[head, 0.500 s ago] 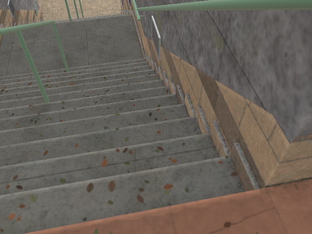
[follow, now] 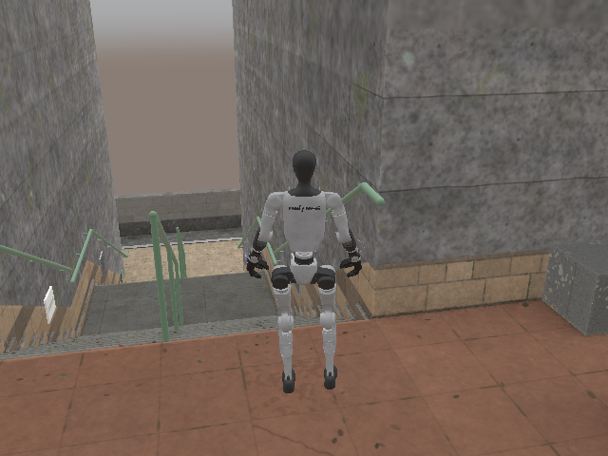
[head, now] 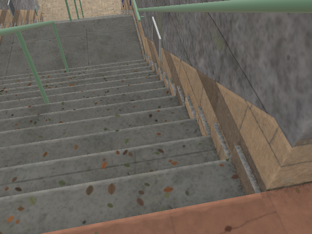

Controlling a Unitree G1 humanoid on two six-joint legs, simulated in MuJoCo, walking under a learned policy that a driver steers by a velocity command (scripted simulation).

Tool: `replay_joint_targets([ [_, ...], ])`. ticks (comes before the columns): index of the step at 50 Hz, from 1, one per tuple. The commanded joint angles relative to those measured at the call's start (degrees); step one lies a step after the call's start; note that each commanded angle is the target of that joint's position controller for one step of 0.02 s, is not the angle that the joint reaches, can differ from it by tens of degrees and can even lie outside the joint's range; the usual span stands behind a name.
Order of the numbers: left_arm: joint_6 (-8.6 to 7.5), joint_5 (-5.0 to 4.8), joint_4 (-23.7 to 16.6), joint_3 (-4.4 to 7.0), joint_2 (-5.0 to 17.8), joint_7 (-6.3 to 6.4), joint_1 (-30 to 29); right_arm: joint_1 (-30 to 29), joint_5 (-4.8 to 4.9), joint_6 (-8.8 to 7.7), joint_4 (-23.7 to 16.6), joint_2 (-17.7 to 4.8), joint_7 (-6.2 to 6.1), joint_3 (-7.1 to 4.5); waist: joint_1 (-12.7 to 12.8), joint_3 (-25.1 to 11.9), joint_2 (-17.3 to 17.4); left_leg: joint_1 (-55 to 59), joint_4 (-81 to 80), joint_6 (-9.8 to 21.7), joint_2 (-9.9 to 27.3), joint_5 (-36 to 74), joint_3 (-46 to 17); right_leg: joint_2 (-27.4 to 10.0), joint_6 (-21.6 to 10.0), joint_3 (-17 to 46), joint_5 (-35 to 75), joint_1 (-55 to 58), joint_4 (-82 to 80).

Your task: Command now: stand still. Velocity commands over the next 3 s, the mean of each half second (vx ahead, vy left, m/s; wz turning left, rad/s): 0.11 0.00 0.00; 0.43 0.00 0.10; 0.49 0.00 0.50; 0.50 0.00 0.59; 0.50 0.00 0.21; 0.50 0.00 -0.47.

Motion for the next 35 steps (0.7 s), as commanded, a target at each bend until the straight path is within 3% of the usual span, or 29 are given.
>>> replay_joint_targets([
  [1, -0.59, -0.01, -2.98, 1.69, 7.72, 0.33, -2.87, -1.57, 0.03, -0.84, -4.19, -7.68, -0.05, -1.80, 0.43, -5.32, -0.37, 1.41, -5.58, 1.90, 5.68, 14.15, -6.74, -1.10, -2.28, 1.34, 10.45, 2.72, -3.79],
  [12, -0.33, 0.15, -1.58, 1.57, 8.09, 0.72, -4.11, -1.01, 0.10, -0.76, -4.08, -8.40, 0.12, -1.76, 0.47, -4.81, 0.10, 2.48, -6.38, 2.11, 6.25, 13.51, -7.39, -0.77, -1.61, 0.86, 10.53, 3.33, -5.21],
  [13, -0.13, 0.21, -0.98, 1.56, 8.03, 0.72, -3.05, 0.05, 0.11, -0.60, -3.62, -8.35, 0.02, -1.71, 0.47, -4.56, 0.43, 2.34, -7.98, 2.27, 6.46, 7.80, -7.93, -0.75, -1.61, 0.90, 6.06, 3.47, -6.14],
  [14, 0.15, 0.70, -0.84, 2.02, 9.36, 1.04, -2.38, 2.37, -0.51, -0.35, -3.07, -10.17, -0.48, -2.52, -0.48, -2.64, 1.51, 2.43, -10.31, 3.98, 7.18, -2.24, -9.30, 0.17, -2.36, 0.41, -1.60, 1.31, -5.71],
  [15, 0.24, 1.62, -1.25, 2.71, 10.87, 1.61, -2.97, 5.37, -1.79, -0.30, -2.36, -12.52, -1.40, -3.59, -2.44, -0.19, 3.84, 3.46, -13.67, 7.59, 9.90, -13.24, -13.26, 1.66, -3.21, -0.54, -9.16, -2.96, -3.17],
  [16, 0.15, 2.50, -1.99, 2.73, 10.13, 2.08, -5.03, 8.17, -2.65, -0.72, -1.70, -12.46, -2.54, -3.76, -4.34, 2.18, 5.98, 6.79, -17.31, 11.41, 15.02, -19.48, -20.41, 2.55, -3.68, -0.76, -9.62, -9.38, 0.09],
  [17, -0.14, 2.88, -2.66, 2.15, 7.54, 2.34, -6.02, 10.67, -2.79, -1.07, -0.76, -10.78, -3.65, -3.15, -5.49, 4.22, 7.90, 11.32, -20.59, 14.81, 21.00, -21.62, -27.57, 2.27, -4.41, 0.63, -7.42, -15.17, 2.65],
  [18, -0.50, 3.32, -3.30, 1.34, 5.24, 2.48, -6.33, 12.69, -2.82, -1.37, -0.12, -7.74, -4.75, -1.89, -6.53, 4.99, 8.80, 14.49, -22.96, 16.25, 25.11, -18.59, -31.55, 0.70, -5.23, 4.37, -9.08, -19.57, 7.51],
  [19, -0.72, 3.43, -3.68, 1.06, 4.27, 2.52, -5.62, 13.45, -2.90, -1.73, 0.32, -5.15, -5.65, -0.70, -6.60, 3.93, 8.21, 17.18, -23.96, 15.87, 26.32, -14.95, -31.99, 0.00, -6.12, 6.77, -11.65, -21.98, 12.64],
  [21, -1.03, 3.98, -4.11, 1.30, 4.06, 2.37, -3.16, 9.92, -3.02, -2.08, 0.12, -3.65, -6.49, 0.43, -4.27, 1.94, 6.02, 17.69, -24.04, 12.19, 22.39, -8.34, -24.19, 0.77, -7.34, 6.25, -11.02, -19.95, 16.03],
  [23, -0.58, 5.05, -3.68, 1.22, 3.35, 1.35, -1.51, 6.28, -2.73, -1.61, -1.02, -5.20, -6.39, 0.51, -2.49, 2.64, 5.11, 11.31, -24.81, 9.39, 16.76, -5.15, -14.78, 2.43, -6.96, 1.48, -7.90, -10.79, 11.22],
  [25, -0.37, 4.04, -3.98, 0.64, 1.77, 0.35, -1.97, 6.46, -2.93, -0.38, -1.36, -6.69, -5.45, 0.44, -2.11, 3.43, 6.12, 5.74, -24.83, 9.48, 14.67, -2.45, -10.52, 3.67, -5.68, -0.59, -6.21, -1.78, 7.03],
  [27, -1.20, 2.48, -3.37, 0.68, 2.77, -0.48, 0.26, 7.06, -2.87, 0.57, -0.97, -8.89, -4.20, -0.06, -0.76, 4.14, 4.86, 4.41, -21.60, 10.61, 15.77, -3.50, -10.22, 4.25, -5.49, -0.94, 1.19, 3.73, -2.78],
  [28, -1.93, 2.26, -2.78, 0.87, 3.77, -0.43, 1.01, 8.02, -3.25, 0.93, -0.43, -9.69, -3.56, -0.41, -1.03, 4.80, 4.97, 3.77, -20.39, 11.06, 16.88, -3.66, -10.81, 4.83, -5.70, -0.87, 4.27, 5.98, -5.68],
  [30, -3.25, 2.52, -1.76, 1.32, 5.59, 0.88, 7.74, 10.67, -3.80, 1.17, 1.69, -7.73, -2.94, 0.17, 1.95, 1.93, 3.50, 1.20, -11.14, 9.83, 14.53, -0.67, -9.82, 5.07, -7.44, 0.35, 5.92, 15.50, -8.13],
  [31, -4.03, 3.77, -0.09, 1.86, 7.63, 1.93, 15.90, 11.08, -4.95, 0.75, 1.86, -3.63, -2.46, 1.24, 4.87, -2.87, -2.25, -3.75, 3.75, 6.37, 9.22, -1.08, -5.70, 0.10, -11.15, 6.56, 4.79, 23.88, -8.42],
  [32, -4.15, 4.47, 0.74, 2.49, 11.83, 3.23, 28.27, 7.34, -5.59, -0.80, -3.27, 1.97, -0.79, 2.80, 9.03, -9.07, -17.10, -25.80, 23.46, -0.11, -2.35, -13.51, -2.98, -14.63, -26.73, 37.89, 2.56, 41.44, -17.77],
  [33, -4.70, 6.34, 3.01, 1.94, 9.42, 3.28, 32.68, 2.25, -4.04, -1.91, -2.61, 0.46, -0.81, 1.97, 11.46, -0.18, -9.40, -36.28, 35.29, 0.76, -0.75, -15.71, -11.99, -16.96, -25.29, 42.25, 2.47, 38.42, -23.27],
  [34, -4.95, 5.07, 2.52, 1.62, 7.37, 2.61, 25.64, 2.83, -3.44, -2.44, -1.91, -0.32, -1.61, 1.70, 6.25, 3.89, -6.26, -37.54, 40.94, 1.67, 3.06, -10.77, -11.12, -16.40, -21.69, 33.15, 0.23, 31.78, -23.01],
  [35, -4.35, 4.11, 0.64, 0.37, 3.36, 2.41, 20.18, 4.38, -4.36, -2.04, 0.00, -3.02, -2.47, 0.70, 3.54, 3.43, -2.52, -33.70, 41.40, 2.52, 6.21, -6.95, -9.03, -13.97, -20.14, 26.77, -2.88, 26.06, -24.20],
])
Next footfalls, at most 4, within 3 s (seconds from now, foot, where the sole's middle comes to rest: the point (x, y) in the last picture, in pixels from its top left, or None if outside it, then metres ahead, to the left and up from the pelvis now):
0.60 right None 0.15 -0.17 -0.77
1.10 left None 0.47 0.08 -0.77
1.60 right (180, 189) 0.78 -0.08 -0.93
2.20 left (115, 173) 0.96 0.30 -1.10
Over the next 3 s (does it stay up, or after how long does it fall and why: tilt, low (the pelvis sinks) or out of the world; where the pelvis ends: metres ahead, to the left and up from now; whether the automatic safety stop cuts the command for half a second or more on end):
stays up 1.32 0.29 -0.51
